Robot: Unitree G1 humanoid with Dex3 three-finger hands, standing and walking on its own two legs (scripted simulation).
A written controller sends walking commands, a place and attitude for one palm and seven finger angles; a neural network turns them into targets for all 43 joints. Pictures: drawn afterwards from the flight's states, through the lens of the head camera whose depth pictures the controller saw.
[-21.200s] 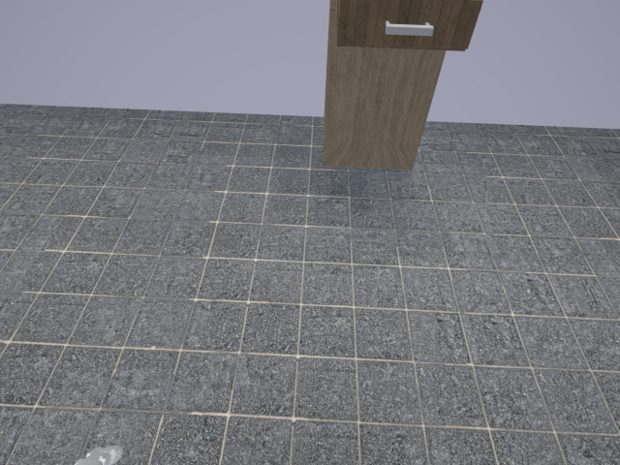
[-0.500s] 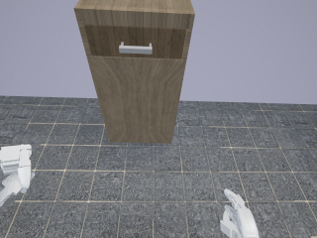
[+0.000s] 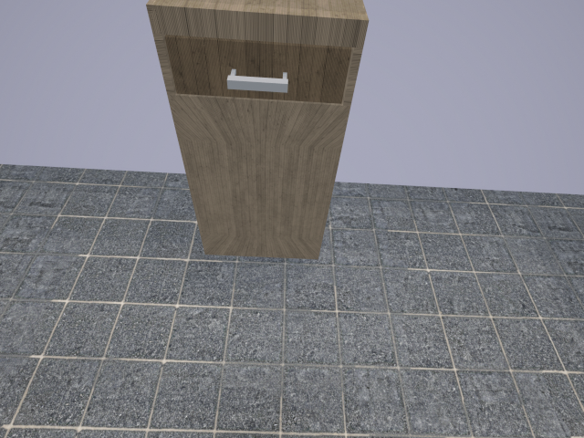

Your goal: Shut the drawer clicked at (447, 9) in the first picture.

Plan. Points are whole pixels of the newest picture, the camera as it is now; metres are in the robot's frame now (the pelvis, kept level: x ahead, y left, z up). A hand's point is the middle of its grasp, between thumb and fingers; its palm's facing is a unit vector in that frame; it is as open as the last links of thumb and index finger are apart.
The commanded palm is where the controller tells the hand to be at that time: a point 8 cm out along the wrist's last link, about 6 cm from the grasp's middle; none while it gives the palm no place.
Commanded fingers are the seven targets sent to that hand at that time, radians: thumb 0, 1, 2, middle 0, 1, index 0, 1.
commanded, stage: let the arm hang, fingers relaxed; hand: left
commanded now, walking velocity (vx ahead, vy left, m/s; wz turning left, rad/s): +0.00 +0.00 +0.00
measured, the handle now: (258, 79) +0.85 +0.11 +0.04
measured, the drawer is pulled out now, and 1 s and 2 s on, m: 0.00 0.00 0.00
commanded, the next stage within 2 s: look to check the result in 0.76 s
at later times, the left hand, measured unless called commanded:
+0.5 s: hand out of the picture +0.03 +0.19 -0.16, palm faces +0.00 -0.96 -0.28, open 7.1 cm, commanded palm none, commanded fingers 0.00 0.90 0.90 -0.20 -0.30 -0.20 -0.30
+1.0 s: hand out of the picture +0.07 +0.18 -0.16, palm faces -0.01 -0.97 -0.26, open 7.3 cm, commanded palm none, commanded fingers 0.00 0.90 0.90 -0.20 -0.30 -0.20 -0.30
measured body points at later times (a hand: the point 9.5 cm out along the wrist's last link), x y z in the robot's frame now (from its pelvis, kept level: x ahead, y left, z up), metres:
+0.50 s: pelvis +0.02 -0.02 +0.01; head +0.03 -0.03 +0.46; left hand +0.03 +0.24 -0.14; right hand +0.04 -0.26 -0.16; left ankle +0.09 +0.10 -0.74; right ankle -0.02 -0.12 -0.74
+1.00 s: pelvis +0.03 -0.03 +0.01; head +0.05 -0.03 +0.46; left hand +0.07 +0.23 -0.14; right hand +0.05 -0.29 -0.15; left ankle +0.09 +0.10 -0.73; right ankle -0.02 -0.12 -0.74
